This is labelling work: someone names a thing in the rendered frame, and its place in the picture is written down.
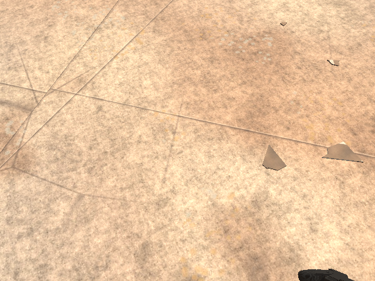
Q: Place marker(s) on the robot right hand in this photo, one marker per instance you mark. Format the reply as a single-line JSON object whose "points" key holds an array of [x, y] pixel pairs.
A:
{"points": [[322, 275]]}

